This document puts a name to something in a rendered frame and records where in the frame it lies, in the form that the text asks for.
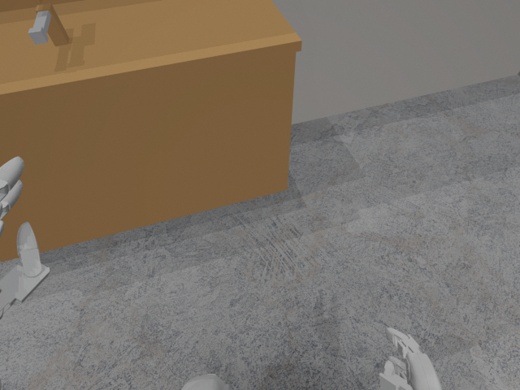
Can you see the tap lever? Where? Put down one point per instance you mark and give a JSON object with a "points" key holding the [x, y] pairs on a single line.
{"points": [[40, 28]]}

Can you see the robot right hand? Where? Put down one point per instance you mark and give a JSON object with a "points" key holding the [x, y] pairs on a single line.
{"points": [[417, 373]]}

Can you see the counter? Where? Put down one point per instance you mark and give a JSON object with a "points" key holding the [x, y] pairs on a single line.
{"points": [[136, 112]]}

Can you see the robot left hand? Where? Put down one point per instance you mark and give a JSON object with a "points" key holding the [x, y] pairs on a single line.
{"points": [[18, 283]]}

